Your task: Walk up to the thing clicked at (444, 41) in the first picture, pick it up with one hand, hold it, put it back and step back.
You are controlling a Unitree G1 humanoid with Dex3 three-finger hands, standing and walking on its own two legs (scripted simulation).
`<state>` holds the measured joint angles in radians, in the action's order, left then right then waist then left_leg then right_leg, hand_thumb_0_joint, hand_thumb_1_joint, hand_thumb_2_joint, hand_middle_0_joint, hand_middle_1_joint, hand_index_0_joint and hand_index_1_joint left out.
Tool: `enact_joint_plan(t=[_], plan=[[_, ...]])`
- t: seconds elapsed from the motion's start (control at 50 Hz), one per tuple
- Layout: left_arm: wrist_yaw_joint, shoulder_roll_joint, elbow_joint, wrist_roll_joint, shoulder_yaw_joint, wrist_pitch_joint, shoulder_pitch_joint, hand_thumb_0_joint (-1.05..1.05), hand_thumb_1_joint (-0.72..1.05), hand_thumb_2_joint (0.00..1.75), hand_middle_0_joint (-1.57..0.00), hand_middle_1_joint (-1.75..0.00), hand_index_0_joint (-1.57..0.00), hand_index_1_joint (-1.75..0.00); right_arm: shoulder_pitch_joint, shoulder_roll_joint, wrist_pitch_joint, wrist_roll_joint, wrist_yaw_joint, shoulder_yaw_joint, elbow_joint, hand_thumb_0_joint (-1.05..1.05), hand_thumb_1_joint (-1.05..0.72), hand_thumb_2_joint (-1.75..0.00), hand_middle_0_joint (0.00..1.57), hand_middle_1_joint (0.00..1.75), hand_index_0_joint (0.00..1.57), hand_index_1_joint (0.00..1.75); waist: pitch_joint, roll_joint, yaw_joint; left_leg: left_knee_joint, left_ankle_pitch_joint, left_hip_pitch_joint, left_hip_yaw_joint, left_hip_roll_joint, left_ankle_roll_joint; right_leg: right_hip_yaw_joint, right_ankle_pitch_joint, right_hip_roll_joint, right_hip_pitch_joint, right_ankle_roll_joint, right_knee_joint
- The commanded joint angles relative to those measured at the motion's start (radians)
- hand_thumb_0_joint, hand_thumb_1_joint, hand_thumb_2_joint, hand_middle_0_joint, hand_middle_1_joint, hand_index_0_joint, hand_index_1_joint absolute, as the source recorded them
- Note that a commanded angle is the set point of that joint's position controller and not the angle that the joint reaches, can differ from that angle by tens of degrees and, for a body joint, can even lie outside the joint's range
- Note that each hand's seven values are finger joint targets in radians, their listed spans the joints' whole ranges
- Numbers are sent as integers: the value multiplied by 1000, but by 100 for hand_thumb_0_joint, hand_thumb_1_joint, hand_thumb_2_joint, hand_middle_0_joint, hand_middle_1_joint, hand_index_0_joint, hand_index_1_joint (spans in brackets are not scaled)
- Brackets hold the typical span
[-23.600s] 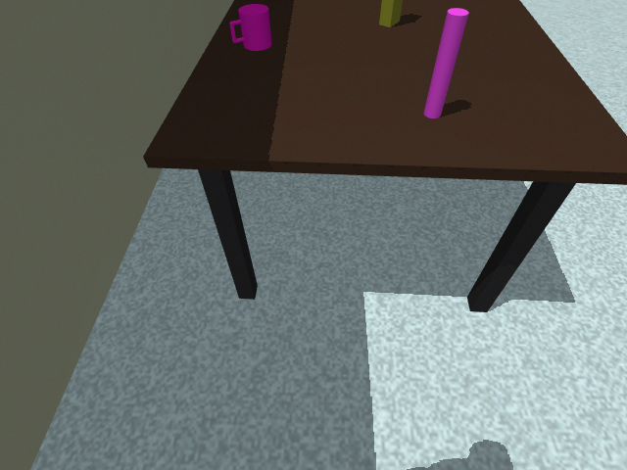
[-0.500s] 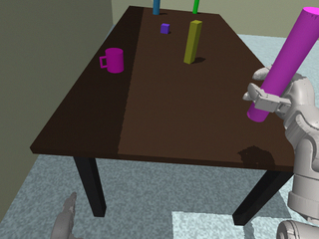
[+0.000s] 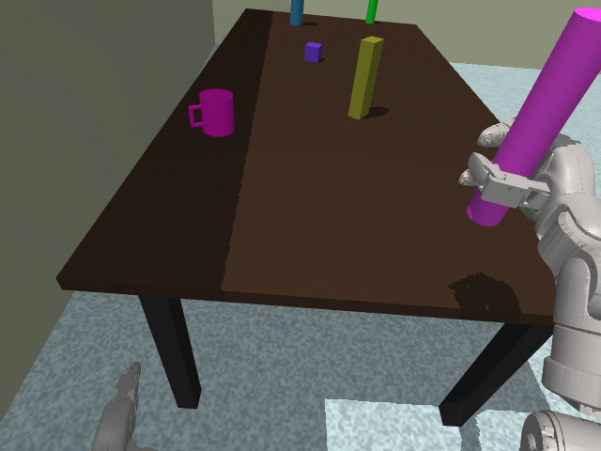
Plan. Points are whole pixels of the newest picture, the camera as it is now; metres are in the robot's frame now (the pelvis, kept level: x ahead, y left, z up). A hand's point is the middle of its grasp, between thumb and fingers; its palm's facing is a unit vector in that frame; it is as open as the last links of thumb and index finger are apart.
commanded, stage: hold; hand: right
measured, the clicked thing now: (529, 137) +0.35 -0.18 +0.31
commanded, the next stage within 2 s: crouch in 0.06 s
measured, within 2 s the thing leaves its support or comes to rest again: neither
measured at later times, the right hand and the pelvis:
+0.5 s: hand (475, 184) +0.39 -0.17 +0.23, palm faces +0.14 +0.99 +0.01, open 5.0 cm; pelvis -0.01 +0.00 +0.00, yaw +0 degrees
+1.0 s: hand (443, 180) +0.48 -0.18 +0.17, palm faces +0.16 +0.99 +0.00, open 5.0 cm; pelvis -0.01 +0.00 -0.01, yaw +2 degrees
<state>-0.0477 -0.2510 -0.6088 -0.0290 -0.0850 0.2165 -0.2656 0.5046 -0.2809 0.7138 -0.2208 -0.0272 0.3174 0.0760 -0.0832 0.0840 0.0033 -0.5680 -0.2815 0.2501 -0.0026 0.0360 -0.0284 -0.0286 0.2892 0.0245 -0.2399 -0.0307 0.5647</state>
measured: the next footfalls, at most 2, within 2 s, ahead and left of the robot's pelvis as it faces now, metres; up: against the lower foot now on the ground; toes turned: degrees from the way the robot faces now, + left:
none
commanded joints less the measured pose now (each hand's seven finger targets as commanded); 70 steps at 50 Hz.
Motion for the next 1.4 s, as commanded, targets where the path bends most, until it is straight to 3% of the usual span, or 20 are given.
enact_joint_plan(t=[0.0,0.16,0.2,0.32,0.34,0.36,0.48,0.56,0.6,0.68,0.72,0.8,0.86,0.96,1.06,1.2,1.26,1.32,1.34,1.38], plan=[[-6,-114,177,-4,-46,49,130,0,-55,5,-5,-5,-5,-5,483,-224,-89,-3,6,58,219,0,-68,-131,141,142,141,142,-197,-72,-1,98,186,-23,-66,-35,10,35,-187,-33,91,36,-72],[-6,-103,186,-5,-22,64,146,0,-54,5,-5,-5,-5,-5,499,-207,-97,-2,0,35,225,0,-69,-129,142,141,142,141,-196,-69,-5,93,174,-15,-72,-37,12,32,-183,-31,98,32,-77],[-13,-136,189,-4,-58,57,128,0,-55,5,-5,-5,-5,-5,484,-223,-97,2,4,51,179,0,-72,-128,142,140,142,140,-181,-80,4,97,161,-4,-72,-39,13,30,-172,-27,98,31,-82],[-6,-85,214,-1,-11,75,151,0,-55,5,-5,-5,-5,-5,491,-185,-129,9,5,36,59,0,-73,-128,142,140,142,140,-141,-115,8,103,177,-1,-62,-35,3,40,-165,-32,64,39,-78],[-8,-93,113,3,-40,67,94,0,-55,5,-5,-5,-5,-5,507,-216,-142,15,7,52,49,0,-74,-128,142,140,142,140,-122,-81,10,104,158,17,-57,-31,4,41,-140,-33,53,39,-77],[-4,-79,159,2,-9,76,116,0,-55,5,-5,-5,-5,-5,508,-204,-155,17,4,46,-7,0,-72,-129,143,141,142,141,-122,-103,13,103,164,19,-56,-34,2,42,-145,-32,46,42,-76],[-15,-144,159,12,-82,110,99,0,-56,5,-6,-5,-5,-5,716,-256,-296,48,18,45,-123,0,-73,-131,144,143,144,143,-209,-101,50,82,130,53,-44,-33,3,37,-93,-24,65,41,-58],[-13,-127,186,11,-63,129,123,0,-55,5,-5,-5,-5,-5,796,-277,-400,68,22,34,-238,0,-70,-128,142,140,142,140,-288,-44,44,55,156,50,-37,-33,11,34,-122,-19,60,32,-39],[-8,-78,164,15,-9,128,92,0,-55,5,-5,-5,-5,-5,835,-273,-447,79,25,21,-313,0,-66,-128,140,140,140,140,-284,-36,40,46,168,56,-36,-36,14,35,-139,-17,40,28,-33],[-18,-126,188,22,-45,124,101,0,-55,5,-6,-5,-6,-5,866,-366,-530,92,29,80,-443,0,-64,-127,138,138,138,138,-315,-65,44,47,168,39,-27,-36,11,39,-130,-20,-1,33,-26],[-16,-78,222,22,2,125,112,0,-55,5,-5,-5,-6,-5,872,-347,-566,100,25,65,-518,0,-63,-127,138,139,139,139,-317,-68,50,46,173,32,-18,-33,7,46,-127,-23,-26,38,-16],[-13,-75,228,25,14,109,85,0,-55,4,-6,-5,-6,-5,895,-373,-648,112,17,71,-630,0,-60,-128,138,140,139,140,-341,-72,61,27,228,42,-16,-38,7,50,-177,-19,-34,36,-1],[-13,-124,269,27,-32,96,53,0,-54,4,-6,-5,-6,-5,921,-404,-698,116,15,79,-671,0,-61,-130,139,142,140,142,-369,-66,85,19,254,51,-18,-44,9,49,-200,-16,-21,35,5],[0,-72,254,29,12,74,33,0,-54,4,-6,-5,-6,-5,1001,-416,-786,121,4,72,-702,0,-59,-129,137,140,138,140,-398,-14,103,1,273,98,-11,-46,11,50,-219,-12,-23,35,34],[-2,-96,318,32,8,57,71,0,-54,4,-6,-6,-6,-5,1056,-453,-849,133,8,78,-742,0,-60,-128,136,138,137,138,-472,-16,112,-19,262,99,-13,-47,10,49,-202,-10,-27,36,57],[2,-116,275,37,-9,22,25,0,-54,5,-6,-6,-6,-5,1012,-438,-880,145,8,72,-911,0,-63,-129,137,139,138,139,-419,30,131,-42,249,197,-34,-65,22,30,-268,8,-36,21,74],[10,-89,345,34,31,18,68,0,-54,5,-6,-5,-6,-5,1031,-442,-902,143,8,76,-877,0,-61,-128,137,139,137,139,-476,11,115,-47,265,145,-30,-63,22,37,-259,5,-56,25,80],[7,-133,350,36,-14,1,-14,0,-55,5,-6,-6,-6,-5,1013,-465,-907,146,-2,91,-874,0,-63,-129,137,139,138,139,-528,28,136,-65,348,150,-27,-65,21,36,-384,6,1,21,106],[12,-118,308,38,-5,-8,-57,0,-54,5,-6,-6,-6,-5,964,-422,-903,143,-8,72,-935,0,-66,-130,139,140,139,140,-468,36,147,-63,347,185,-32,-71,22,32,-428,11,0,15,109],[16,-131,379,36,-12,-9,15,0,-54,5,-6,-5,-6,-5,1050,-482,-920,143,-3,106,-832,0,-69,-128,139,139,139,139,-530,36,127,-68,380,149,-21,-63,21,37,-435,5,-4,19,120]])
